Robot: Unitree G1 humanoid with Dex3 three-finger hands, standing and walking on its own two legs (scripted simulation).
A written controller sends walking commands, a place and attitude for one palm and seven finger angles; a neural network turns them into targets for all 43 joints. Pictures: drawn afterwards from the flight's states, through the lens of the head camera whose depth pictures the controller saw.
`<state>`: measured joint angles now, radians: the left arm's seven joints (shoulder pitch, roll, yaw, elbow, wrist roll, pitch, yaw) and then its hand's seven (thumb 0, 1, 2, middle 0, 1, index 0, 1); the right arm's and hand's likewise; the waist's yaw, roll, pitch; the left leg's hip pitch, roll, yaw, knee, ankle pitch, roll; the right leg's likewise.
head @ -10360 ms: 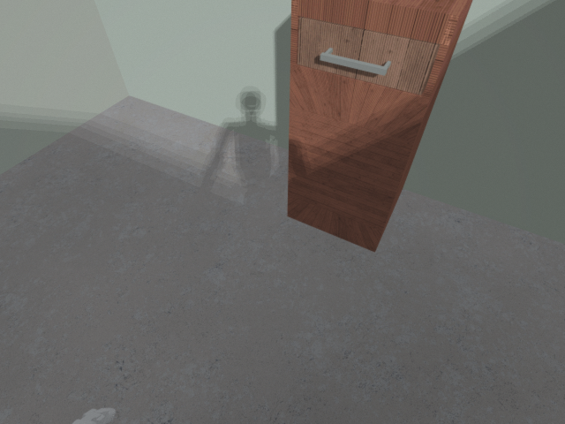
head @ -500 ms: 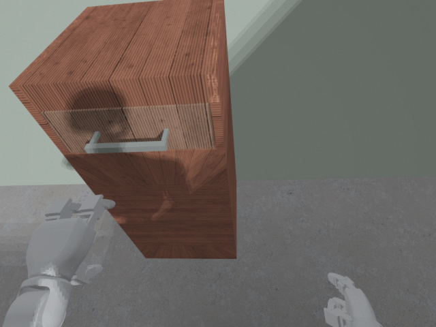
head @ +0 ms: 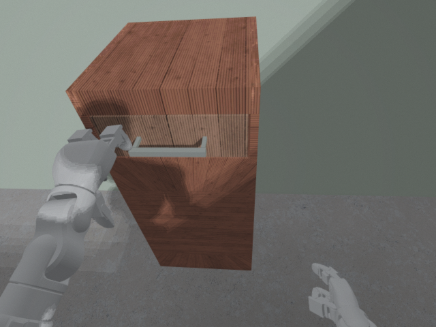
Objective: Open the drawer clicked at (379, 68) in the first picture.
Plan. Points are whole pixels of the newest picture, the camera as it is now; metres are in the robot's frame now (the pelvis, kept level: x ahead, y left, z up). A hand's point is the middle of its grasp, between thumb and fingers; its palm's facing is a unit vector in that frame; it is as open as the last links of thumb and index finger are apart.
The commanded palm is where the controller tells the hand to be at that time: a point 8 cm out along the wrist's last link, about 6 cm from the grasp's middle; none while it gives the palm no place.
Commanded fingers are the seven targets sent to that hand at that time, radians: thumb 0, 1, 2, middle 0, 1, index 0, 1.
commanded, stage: raise the hand with hooked fingers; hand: left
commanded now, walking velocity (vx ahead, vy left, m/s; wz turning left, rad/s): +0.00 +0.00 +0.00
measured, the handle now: (169, 146) +0.50 +0.20 +0.05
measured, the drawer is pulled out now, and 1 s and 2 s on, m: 0.00 0.00 0.00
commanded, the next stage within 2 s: move the hooked fingers above the handle in 0.48 s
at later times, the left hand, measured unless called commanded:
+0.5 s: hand (94, 182) +0.29 +0.25 +0.15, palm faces +0.13 -0.07 -0.99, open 13.8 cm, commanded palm +0.25 +0.25 +0.22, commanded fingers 0.00 -0.50 0.30 -0.30 -1.20 -0.30 -1.20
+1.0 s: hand (118, 174) +0.33 +0.23 +0.13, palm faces +0.02 -0.05 -1.00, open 13.8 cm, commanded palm +0.31 +0.24 +0.20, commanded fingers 0.00 -0.50 0.30 -0.30 -1.20 -0.30 -1.20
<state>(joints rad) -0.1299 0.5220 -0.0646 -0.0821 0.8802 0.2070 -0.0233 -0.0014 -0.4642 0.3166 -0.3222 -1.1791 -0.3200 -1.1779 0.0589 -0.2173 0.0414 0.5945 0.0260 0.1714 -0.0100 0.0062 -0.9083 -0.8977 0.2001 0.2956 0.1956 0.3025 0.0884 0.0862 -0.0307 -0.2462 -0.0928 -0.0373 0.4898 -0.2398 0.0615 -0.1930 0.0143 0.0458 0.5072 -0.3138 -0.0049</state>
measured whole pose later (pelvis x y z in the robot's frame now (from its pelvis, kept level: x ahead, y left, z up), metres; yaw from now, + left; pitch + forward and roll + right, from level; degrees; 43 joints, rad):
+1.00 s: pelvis +0.00 -0.03 +0.00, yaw +2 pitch +2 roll +0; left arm -0.29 0.58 -0.03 0.14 0.86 0.02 -0.09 0.00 -0.49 0.30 -0.32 -1.20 -0.32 -1.20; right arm 0.14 -0.28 0.01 0.62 0.03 0.14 -0.05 0.01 -0.91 -0.90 0.20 0.30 0.20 0.30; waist 0.07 0.08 -0.01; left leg -0.29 -0.06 -0.08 0.48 -0.22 0.02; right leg -0.23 0.04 0.00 0.48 -0.29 -0.04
